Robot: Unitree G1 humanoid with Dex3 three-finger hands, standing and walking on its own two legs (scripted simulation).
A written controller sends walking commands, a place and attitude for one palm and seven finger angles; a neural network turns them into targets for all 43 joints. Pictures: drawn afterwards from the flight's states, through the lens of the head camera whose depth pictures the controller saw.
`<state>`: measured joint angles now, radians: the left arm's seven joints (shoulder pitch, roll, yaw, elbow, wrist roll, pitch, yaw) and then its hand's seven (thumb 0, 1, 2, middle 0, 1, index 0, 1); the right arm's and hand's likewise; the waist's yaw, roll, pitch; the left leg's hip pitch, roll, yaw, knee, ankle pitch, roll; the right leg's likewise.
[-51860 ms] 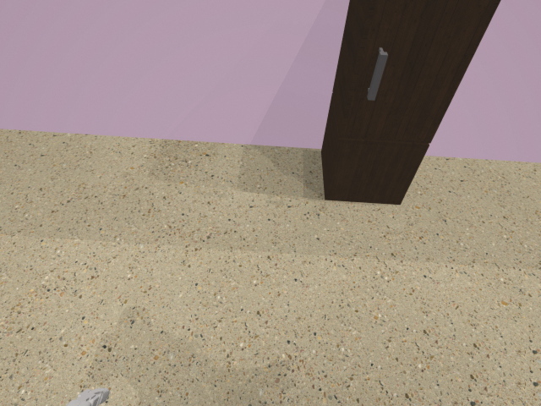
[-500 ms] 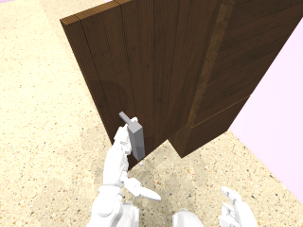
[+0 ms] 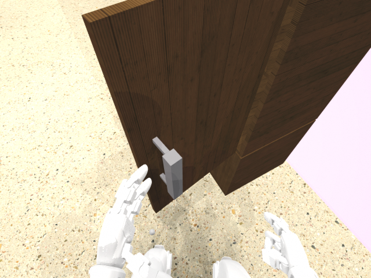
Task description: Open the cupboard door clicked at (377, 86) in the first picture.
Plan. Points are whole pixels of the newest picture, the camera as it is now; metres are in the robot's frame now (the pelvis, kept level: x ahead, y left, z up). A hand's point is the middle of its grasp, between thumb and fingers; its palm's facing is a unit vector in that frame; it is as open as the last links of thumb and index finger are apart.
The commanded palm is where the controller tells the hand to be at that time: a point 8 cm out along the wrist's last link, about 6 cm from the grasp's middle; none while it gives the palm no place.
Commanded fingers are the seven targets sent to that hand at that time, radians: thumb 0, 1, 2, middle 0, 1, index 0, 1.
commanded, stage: slide the hand sideways off the handle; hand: left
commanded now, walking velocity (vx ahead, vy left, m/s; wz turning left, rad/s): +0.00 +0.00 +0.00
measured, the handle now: (167, 169) +0.33 +0.06 +0.05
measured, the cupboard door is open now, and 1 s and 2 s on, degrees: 100 100 100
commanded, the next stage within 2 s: draw the hand back to the body in 0.34 s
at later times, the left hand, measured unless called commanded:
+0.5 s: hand (133, 249) +0.18 +0.10 +0.05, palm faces -0.07 -1.00 +0.00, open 16.3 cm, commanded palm +0.15 +0.17 +0.07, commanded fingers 0.00 -0.50 0.30 -0.15 -0.30 -0.15 -0.30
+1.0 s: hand (70, 223) +0.19 +0.18 +0.15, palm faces +0.00 -0.99 -0.15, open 16.0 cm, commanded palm +0.16 +0.23 +0.16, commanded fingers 0.00 -0.19 0.44 -0.16 -0.30 -0.16 -0.30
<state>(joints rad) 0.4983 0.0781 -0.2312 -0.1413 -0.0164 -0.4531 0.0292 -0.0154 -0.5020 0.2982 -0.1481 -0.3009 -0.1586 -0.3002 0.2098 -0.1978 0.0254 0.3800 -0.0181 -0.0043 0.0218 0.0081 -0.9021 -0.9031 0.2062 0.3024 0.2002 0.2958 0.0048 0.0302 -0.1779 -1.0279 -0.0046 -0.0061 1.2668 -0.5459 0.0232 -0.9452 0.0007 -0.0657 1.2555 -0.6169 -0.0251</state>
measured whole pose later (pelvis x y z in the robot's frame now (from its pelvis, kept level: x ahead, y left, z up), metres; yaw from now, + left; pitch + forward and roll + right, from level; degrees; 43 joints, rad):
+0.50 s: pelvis -0.01 -0.01 -0.01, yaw +0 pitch +17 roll -2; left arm 0.59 0.16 -0.11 -0.22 -0.12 -0.45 -0.09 -0.02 -0.50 0.30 -0.15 -0.30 -0.15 -0.30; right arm 0.22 -0.21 0.01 0.40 0.00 -0.04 -0.03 0.01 -0.90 -0.90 0.21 0.30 0.20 0.30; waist 0.00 0.04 -0.18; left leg -1.08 0.01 -0.03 1.33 -0.55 0.01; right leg -0.99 0.02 -0.09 1.31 -0.62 -0.04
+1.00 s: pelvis +0.01 +0.00 +0.05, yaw +0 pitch +10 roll -3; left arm 0.65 0.29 0.10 -0.40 -0.20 -0.23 -0.13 -0.02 -0.44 0.33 -0.15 -0.30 -0.15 -0.30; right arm 0.29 -0.23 0.02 0.40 0.04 -0.04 -0.09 0.01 -0.90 -0.90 0.21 0.30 0.20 0.30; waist 0.01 0.04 -0.17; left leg -0.73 0.01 -0.02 1.04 -0.48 0.02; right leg -0.64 0.03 -0.07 0.98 -0.52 -0.02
